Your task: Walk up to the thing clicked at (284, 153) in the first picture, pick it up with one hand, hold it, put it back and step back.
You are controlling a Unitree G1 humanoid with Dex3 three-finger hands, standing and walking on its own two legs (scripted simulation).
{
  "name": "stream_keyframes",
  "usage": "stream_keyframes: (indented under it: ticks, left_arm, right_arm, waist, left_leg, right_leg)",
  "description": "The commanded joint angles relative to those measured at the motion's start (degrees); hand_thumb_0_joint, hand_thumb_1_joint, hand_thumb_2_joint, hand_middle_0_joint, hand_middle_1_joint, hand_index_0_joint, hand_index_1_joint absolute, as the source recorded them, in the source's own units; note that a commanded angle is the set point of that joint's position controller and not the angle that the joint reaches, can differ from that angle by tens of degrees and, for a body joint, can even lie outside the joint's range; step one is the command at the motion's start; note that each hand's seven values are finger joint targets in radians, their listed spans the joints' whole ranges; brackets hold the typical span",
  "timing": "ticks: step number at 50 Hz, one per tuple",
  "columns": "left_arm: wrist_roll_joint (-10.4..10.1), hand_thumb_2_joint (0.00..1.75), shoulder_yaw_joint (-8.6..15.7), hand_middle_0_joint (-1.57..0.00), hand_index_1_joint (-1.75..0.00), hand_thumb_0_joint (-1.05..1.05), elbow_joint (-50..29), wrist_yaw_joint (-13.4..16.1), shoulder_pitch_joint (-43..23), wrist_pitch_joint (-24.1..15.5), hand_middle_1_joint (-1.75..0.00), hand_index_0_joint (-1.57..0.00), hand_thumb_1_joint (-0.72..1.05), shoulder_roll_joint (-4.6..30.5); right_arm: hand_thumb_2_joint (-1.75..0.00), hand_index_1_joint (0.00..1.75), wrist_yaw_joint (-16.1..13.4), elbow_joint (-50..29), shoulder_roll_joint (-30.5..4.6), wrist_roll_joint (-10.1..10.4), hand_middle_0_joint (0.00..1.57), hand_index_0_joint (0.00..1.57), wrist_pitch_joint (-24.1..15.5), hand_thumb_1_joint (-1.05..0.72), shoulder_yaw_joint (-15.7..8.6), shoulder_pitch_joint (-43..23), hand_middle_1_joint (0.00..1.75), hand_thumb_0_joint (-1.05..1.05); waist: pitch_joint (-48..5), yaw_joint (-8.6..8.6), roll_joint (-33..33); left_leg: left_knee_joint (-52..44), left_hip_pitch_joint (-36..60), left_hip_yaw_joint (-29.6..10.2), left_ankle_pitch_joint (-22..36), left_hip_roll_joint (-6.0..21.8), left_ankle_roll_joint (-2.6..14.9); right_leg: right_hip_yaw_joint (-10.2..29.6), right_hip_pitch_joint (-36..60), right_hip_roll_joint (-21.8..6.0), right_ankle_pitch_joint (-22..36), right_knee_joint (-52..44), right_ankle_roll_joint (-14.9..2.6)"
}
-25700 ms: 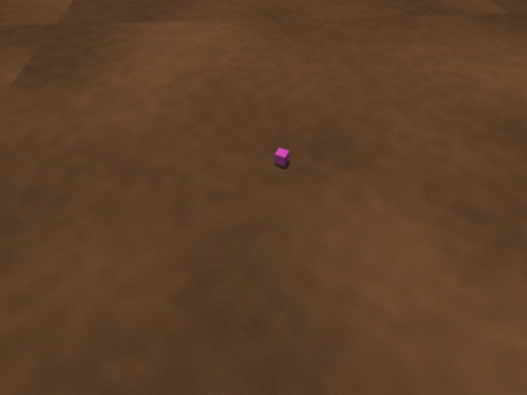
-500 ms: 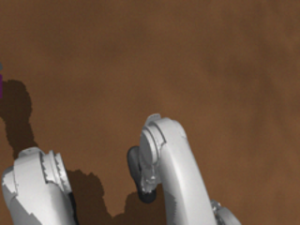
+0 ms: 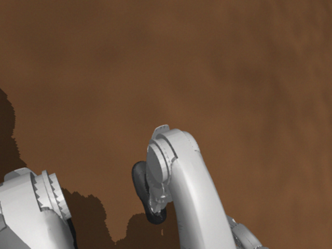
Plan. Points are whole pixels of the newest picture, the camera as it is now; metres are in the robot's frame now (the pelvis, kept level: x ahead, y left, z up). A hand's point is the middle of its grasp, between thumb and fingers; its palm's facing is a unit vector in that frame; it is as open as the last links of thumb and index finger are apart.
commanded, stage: rest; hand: left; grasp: from above
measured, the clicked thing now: out of the picture +0.49 +0.29 -0.26
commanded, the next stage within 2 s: open in 0.20 s
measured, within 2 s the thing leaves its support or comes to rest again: neither
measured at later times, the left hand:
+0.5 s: hand out of the picture +0.47 +0.29 -0.23, palm faces -0.47 -0.04 -0.88, open 9.4 cm
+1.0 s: hand out of the picture +0.48 +0.29 -0.23, palm faces -0.47 -0.05 -0.88, open 12.5 cm
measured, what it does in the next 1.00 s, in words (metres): stands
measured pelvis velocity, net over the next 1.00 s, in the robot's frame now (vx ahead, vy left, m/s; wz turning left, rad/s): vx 0.00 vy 0.00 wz -0.02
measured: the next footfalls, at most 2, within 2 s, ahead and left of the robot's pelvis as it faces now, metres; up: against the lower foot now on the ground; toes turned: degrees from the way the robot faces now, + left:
none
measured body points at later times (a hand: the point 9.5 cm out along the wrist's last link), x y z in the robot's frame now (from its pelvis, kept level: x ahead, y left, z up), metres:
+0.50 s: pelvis +0.00 +0.00 +0.00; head +0.27 +0.12 +0.34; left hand +0.49 +0.29 -0.18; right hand +0.03 -0.26 -0.05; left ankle +0.06 +0.12 -0.27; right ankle +0.12 -0.13 -0.27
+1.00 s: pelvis +0.00 +0.00 +0.00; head +0.27 +0.12 +0.34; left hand +0.50 +0.29 -0.18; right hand +0.03 -0.26 -0.04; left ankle +0.06 +0.12 -0.27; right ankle +0.12 -0.13 -0.27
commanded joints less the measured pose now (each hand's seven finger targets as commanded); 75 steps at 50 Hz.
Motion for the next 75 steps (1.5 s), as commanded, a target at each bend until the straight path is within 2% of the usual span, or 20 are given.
stream_keyframes:
  ticks: [1,2,3,15,21,25,30,35,36,39,42,51,57,59,66,71,72,73,74,75]
  left_arm:
    - [-1.83,0.53,1.17,-1.00,-0.45,0.00,-8.35,2.24,-18.46,0.23,-0.47,-1.02,0.67,13.46]
    - [-1.91,0.52,-0.14,-1.00,-0.43,0.00,-8.53,2.01,-18.53,0.25,-0.45,-1.02,0.67,12.40]
    - [-1.60,0.52,1.93,-1.01,-0.42,0.00,-7.77,2.01,-17.20,0.32,-0.44,-1.03,0.68,14.56]
    - [-1.95,0.54,-0.42,-0.98,-0.43,0.00,-6.28,2.08,-16.21,-0.90,-0.44,-1.00,0.64,13.33]
    - [-1.58,0.51,-0.46,-0.62,-0.49,0.00,-5.57,2.40,-15.73,-1.05,-0.51,-0.64,0.16,13.53]
    - [-1.97,0.57,0.40,-0.52,-0.54,0.00,-7.56,2.88,-17.65,-1.36,-0.55,-0.53,0.03,14.91]
    - [-2.45,0.65,-1.13,-0.44,-0.61,0.00,-6.33,2.82,-16.48,-0.63,-0.61,-0.45,-0.08,12.90]
    - [-2.32,0.71,-1.45,-0.37,-0.68,0.00,-5.72,2.16,-16.03,-0.14,-0.69,-0.38,-0.15,12.84]
    - [-2.46,0.72,-0.23,-0.37,-0.69,0.00,-6.39,2.14,-16.65,-0.27,-0.69,-0.37,-0.16,14.31]
    - [-2.86,0.76,-1.30,-0.33,-0.73,0.00,-7.30,1.50,-16.69,-0.23,-0.73,-0.33,-0.22,13.05]
    - [-3.43,0.80,-0.31,-0.28,-0.77,0.00,-7.51,1.18,-15.71,-0.34,-0.77,-0.28,-0.27,14.21]
    - [-2.79,0.88,0.44,-0.21,-0.85,0.00,-9.14,0.82,-15.76,-1.35,-0.85,-0.21,-0.34,15.56]
    - [-2.95,0.92,-0.73,-0.16,-0.89,0.00,-9.64,0.99,-16.34,-1.52,-0.89,-0.16,-0.40,14.48]
    - [-2.89,0.92,0.33,-0.15,-0.91,0.00,-8.79,1.22,-16.03,-1.49,-0.91,-0.15,-0.39,15.53]
    - [-2.37,0.93,-0.52,-0.12,-0.96,0.00,-9.01,0.97,-15.75,-1.22,-0.98,-0.13,-0.45,14.28]
    - [-2.35,0.92,2.32,-0.14,-0.93,0.00,-15.82,1.32,-18.29,-0.27,-0.95,-0.15,-0.43,17.06]
    - [-2.65,0.92,4.15,-0.14,-0.93,0.00,-19.39,1.64,-18.67,0.11,-0.94,-0.15,-0.43,18.72]
    - [-3.37,0.94,4.48,-0.13,-0.94,0.00,-21.41,1.77,-16.82,0.82,-0.95,-0.13,-0.45,17.03]
    - [-4.10,0.94,2.40,-0.12,-0.95,0.00,-21.32,1.40,-15.79,1.86,-0.95,-0.12,-0.47,13.15]
    - [-4.94,0.95,3.06,-0.11,-0.96,0.00,-23.23,1.55,-16.68,2.94,-0.96,-0.11,-0.48,12.93]
  right_arm:
    - [-0.90,0.30,-0.58,0.26,-19.13,0.21,0.20,0.20,-0.17,-0.91,-5.67,10.92,0.30,0.00]
    - [-0.90,0.30,-0.62,-0.95,-19.31,0.37,0.20,0.20,-0.25,-0.91,-5.54,10.22,0.30,0.00]
    - [-0.90,0.30,-0.49,-0.03,-19.74,0.03,0.20,0.20,-0.21,-0.91,-5.61,11.51,0.30,0.00]
    - [-0.90,0.30,-0.12,-1.18,-19.38,0.02,0.20,0.20,-0.36,-0.91,-4.16,10.18,0.30,0.00]
    - [-0.90,0.30,0.11,-1.90,-19.33,-0.14,0.20,0.20,-0.65,-0.90,-3.59,10.04,0.30,0.00]
    - [-0.90,0.30,-0.03,-1.41,-20.49,-0.06,0.20,0.20,-0.89,-0.90,-4.36,10.44,0.30,0.00]
    - [-0.90,0.30,0.37,-1.05,-19.53,0.08,0.20,0.20,-1.28,-0.90,-3.96,10.34,0.30,0.00]
    - [-0.90,0.30,0.60,-1.58,-20.05,0.03,0.20,0.20,-1.50,-0.90,-3.80,9.79,0.30,0.00]
    - [-0.90,0.30,0.50,-1.50,-19.98,0.07,0.20,0.20,-1.32,-0.90,-3.54,10.18,0.30,0.00]
    - [-0.90,0.30,0.41,-1.86,-20.11,0.33,0.20,0.20,-1.31,-0.90,-4.07,10.21,0.30,0.00]
    - [-0.90,0.30,0.40,-1.53,-19.91,0.61,0.20,0.20,-1.10,-0.90,-3.72,10.94,0.30,0.00]
    - [-0.90,0.30,0.08,-2.60,-20.37,0.49,0.20,0.20,-0.40,-0.90,-3.53,11.16,0.30,0.00]
    - [-0.90,0.30,-0.03,-2.14,-20.12,0.52,0.20,0.20,-0.46,-0.90,-3.82,10.92,0.30,0.00]
    - [-0.90,0.30,0.10,-2.03,-19.95,0.27,0.20,0.20,-0.53,-0.90,-3.14,10.75,0.30,0.00]
    - [-0.90,0.30,0.14,-1.98,-20.46,0.22,0.20,0.20,-0.50,-0.91,-3.65,11.64,0.30,0.00]
    - [-0.90,0.30,0.62,-2.52,-20.60,0.38,0.20,0.20,-0.89,-0.91,-5.11,12.03,0.30,0.00]
    - [-0.90,0.30,0.71,-2.18,-20.49,0.62,0.20,0.20,-0.91,-0.91,-5.82,12.54,0.30,0.00]
    - [-0.90,0.30,0.78,-2.58,-20.41,0.75,0.20,0.20,-0.95,-0.91,-6.91,12.67,0.30,0.00]
    - [-0.90,0.30,1.32,-3.21,-19.02,1.08,0.20,0.20,-1.37,-0.91,-7.11,11.56,0.30,0.00]
    - [-0.90,0.30,1.70,-2.50,-18.39,1.35,0.20,0.20,-1.23,-0.90,-7.49,11.81,0.30,0.00]
  waist:
    - [-36.26,-2.00,32.26]
    - [-36.14,-1.85,31.73]
    - [-36.06,-2.22,31.69]
    - [-34.37,-2.56,30.12]
    - [-33.02,-2.90,29.79]
    - [-33.74,-2.74,30.98]
    - [-34.16,-2.98,31.19]
    - [-32.45,-3.14,30.87]
    - [-32.53,-3.05,30.01]
    - [-34.42,-2.59,30.95]
    - [-34.87,-2.72,30.46]
    - [-34.36,-2.83,30.62]
    - [-34.43,-2.38,31.67]
    - [-32.59,-2.59,30.43]
    - [-33.53,-3.05,32.50]
    - [-36.70,-1.54,35.15]
    - [-39.49,-0.22,37.42]
    - [-41.68,0.74,39.39]
    - [-42.77,1.29,39.32]
    - [-45.81,2.09,39.75]
  left_leg:
    - [-16.32,29.67,6.45,13.32,0.76,0.69]
    - [-16.22,29.53,6.35,13.10,0.70,0.70]
    - [-16.06,30.31,6.10,14.21,0.80,0.55]
    - [-15.48,28.87,5.59,13.13,1.06,0.82]
    - [-15.73,28.78,5.29,12.10,1.07,0.76]
    - [-16.66,29.20,5.10,11.96,1.15,0.64]
    - [-16.29,29.22,5.33,12.43,1.23,0.75]
    - [-15.97,28.31,5.29,12.32,1.10,0.66]
    - [-15.97,27.81,5.07,12.67,1.10,0.69]
    - [-16.15,29.40,5.29,13.38,1.16,0.61]
    - [-16.06,29.32,5.14,14.77,1.17,0.57]
    - [-16.04,29.14,5.06,14.25,1.16,0.51]
    - [-16.41,29.43,5.21,12.38,1.22,0.57]
    - [-16.13,27.69,5.00,12.21,1.10,0.55]
    - [-16.38,31.62,4.46,15.13,1.35,-0.08]
    - [-16.61,32.81,5.38,14.20,1.18,0.03]
    - [-17.53,34.17,5.43,14.63,1.23,-0.21]
    - [-18.17,35.70,5.55,15.40,1.05,-0.53]
    - [-18.27,35.90,5.88,15.61,1.15,-0.45]
    - [-19.00,35.75,6.27,15.97,1.02,-0.15]
  right_leg:
    - [-7.89,20.26,2.56,12.21,-10.52,-5.32]
    - [-7.87,19.84,2.56,12.00,-10.82,-5.36]
    - [-8.27,19.89,2.39,12.77,-10.15,-5.22]
    - [-8.18,20.75,2.94,12.19,-10.72,-5.05]
    - [-8.56,20.07,2.76,11.55,-10.50,-4.91]
    - [-8.69,20.31,2.85,11.16,-11.26,-5.04]
    - [-8.31,21.02,3.11,12.21,-10.70,-4.85]
    - [-8.45,20.18,2.90,11.95,-10.59,-4.99]
    - [-8.83,20.39,2.93,11.92,-11.11,-5.00]
    - [-8.24,21.43,2.98,12.59,-11.39,-5.06]
    - [-8.37,22.53,3.03,13.52,-11.27,-5.06]
    - [-8.61,22.27,3.00,12.67,-11.41,-5.23]
    - [-8.44,21.77,3.09,11.53,-11.61,-5.10]
    - [-8.88,20.77,2.95,10.88,-11.88,-5.26]
    - [-9.02,19.82,2.74,13.01,-10.96,-5.29]
    - [-8.10,20.16,2.53,12.46,-11.21,-5.51]
    - [-7.93,20.67,2.42,12.46,-11.33,-5.73]
    - [-7.81,20.67,2.25,13.02,-11.39,-6.04]
    - [-7.50,20.23,2.33,13.33,-11.09,-6.06]
    - [-7.40,21.62,2.44,14.12,-11.49,-5.81]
